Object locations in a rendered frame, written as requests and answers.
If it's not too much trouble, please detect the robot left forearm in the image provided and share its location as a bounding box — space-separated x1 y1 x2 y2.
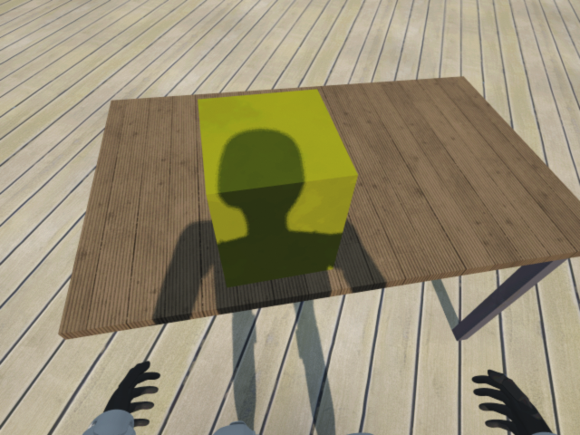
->
82 410 136 435

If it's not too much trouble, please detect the table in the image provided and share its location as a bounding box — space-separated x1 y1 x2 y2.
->
58 76 580 341

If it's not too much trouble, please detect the carton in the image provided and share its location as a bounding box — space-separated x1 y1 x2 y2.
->
198 89 358 287

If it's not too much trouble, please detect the robot right hand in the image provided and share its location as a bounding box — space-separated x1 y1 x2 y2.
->
472 370 553 435

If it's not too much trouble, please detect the robot left hand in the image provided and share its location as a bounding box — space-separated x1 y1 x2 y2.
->
104 361 160 427

